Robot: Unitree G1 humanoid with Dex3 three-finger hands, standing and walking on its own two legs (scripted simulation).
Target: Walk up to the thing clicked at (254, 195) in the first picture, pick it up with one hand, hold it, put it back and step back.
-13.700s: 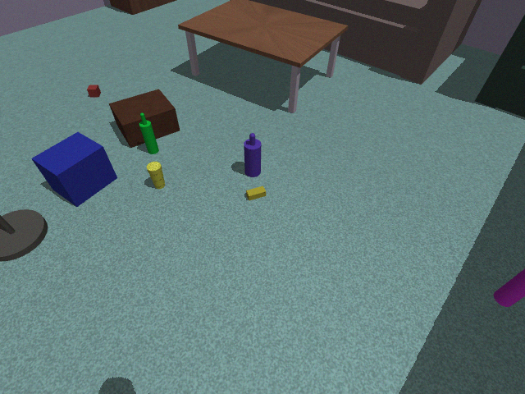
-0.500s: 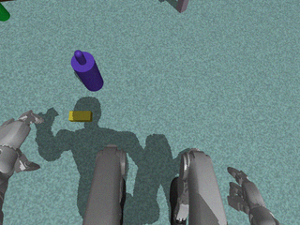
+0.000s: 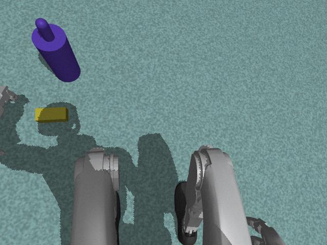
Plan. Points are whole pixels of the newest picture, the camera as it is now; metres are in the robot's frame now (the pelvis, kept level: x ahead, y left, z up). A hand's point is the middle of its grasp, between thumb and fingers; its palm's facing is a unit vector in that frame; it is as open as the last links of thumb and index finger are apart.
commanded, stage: rise first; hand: left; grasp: from above
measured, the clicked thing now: (52, 115) +0.46 +0.35 -0.34
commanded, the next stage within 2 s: none
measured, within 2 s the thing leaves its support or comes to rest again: neither
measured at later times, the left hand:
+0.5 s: hand (4, 125) +0.38 +0.40 -0.18, palm faces -0.45 -0.10 -0.89, open 13.6 cm
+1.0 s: hand (12, 122) +0.39 +0.39 -0.21, palm faces -0.45 -0.12 -0.88, open 13.5 cm
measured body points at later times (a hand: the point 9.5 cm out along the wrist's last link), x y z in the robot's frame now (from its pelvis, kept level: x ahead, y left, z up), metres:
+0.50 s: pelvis +0.01 +0.00 -0.04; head +0.24 +0.08 +0.34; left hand +0.40 +0.40 -0.13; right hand +0.13 -0.28 -0.15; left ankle +0.08 +0.12 -0.32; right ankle +0.11 -0.13 -0.32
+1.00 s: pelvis +0.01 +0.00 -0.04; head +0.26 +0.09 +0.33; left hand +0.41 +0.40 -0.16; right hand +0.12 -0.28 -0.16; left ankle +0.08 +0.12 -0.32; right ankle +0.11 -0.13 -0.32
